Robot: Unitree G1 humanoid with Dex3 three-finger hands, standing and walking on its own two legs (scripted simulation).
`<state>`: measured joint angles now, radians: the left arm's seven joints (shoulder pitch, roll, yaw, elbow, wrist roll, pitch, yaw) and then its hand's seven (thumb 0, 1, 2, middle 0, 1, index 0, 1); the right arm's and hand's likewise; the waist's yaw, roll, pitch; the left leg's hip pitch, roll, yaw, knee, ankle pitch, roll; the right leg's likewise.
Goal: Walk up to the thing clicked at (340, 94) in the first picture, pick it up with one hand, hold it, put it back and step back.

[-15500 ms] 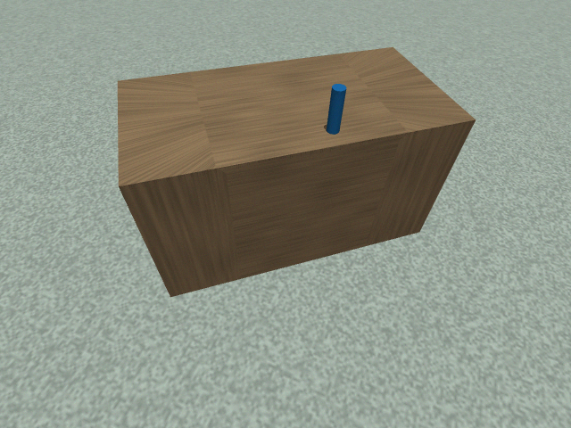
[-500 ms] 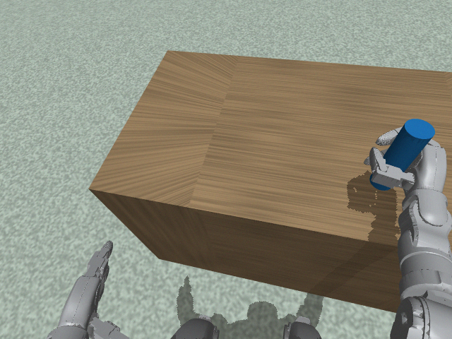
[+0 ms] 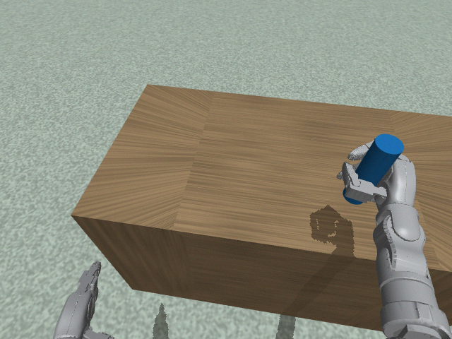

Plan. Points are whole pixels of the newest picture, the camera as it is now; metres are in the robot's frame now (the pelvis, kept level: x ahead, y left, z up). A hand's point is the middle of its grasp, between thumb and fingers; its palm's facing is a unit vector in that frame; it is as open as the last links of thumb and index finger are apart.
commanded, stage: lift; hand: right
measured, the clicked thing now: (369, 172) +0.40 -0.20 +0.11
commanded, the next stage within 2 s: hold in 0.80 s
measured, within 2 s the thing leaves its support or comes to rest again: neither
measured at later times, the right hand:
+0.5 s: hand (364, 187) +0.34 -0.17 +0.14, palm faces +0.14 +0.99 +0.01, open 5.1 cm
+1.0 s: hand (370, 178) +0.34 -0.17 +0.16, palm faces +0.14 +0.99 +0.00, open 5.1 cm
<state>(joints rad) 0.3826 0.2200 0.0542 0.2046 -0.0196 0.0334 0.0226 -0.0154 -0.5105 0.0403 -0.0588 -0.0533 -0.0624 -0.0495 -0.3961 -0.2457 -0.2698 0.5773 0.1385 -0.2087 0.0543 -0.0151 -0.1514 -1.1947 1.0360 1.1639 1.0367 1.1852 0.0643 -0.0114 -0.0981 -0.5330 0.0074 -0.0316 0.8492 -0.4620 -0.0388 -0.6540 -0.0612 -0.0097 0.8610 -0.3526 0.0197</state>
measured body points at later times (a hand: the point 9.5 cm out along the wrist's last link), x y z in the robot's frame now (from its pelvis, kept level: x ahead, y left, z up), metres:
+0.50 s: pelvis -0.02 +0.01 +0.02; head -0.02 +0.02 +0.47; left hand +0.14 +0.27 -0.04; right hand +0.32 -0.22 +0.14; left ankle -0.02 +0.15 -0.70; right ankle +0.04 -0.13 -0.70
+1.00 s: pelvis +0.00 +0.01 +0.03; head -0.01 +0.02 +0.48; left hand +0.16 +0.26 -0.04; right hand +0.33 -0.22 +0.16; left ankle -0.02 +0.15 -0.70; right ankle +0.04 -0.13 -0.70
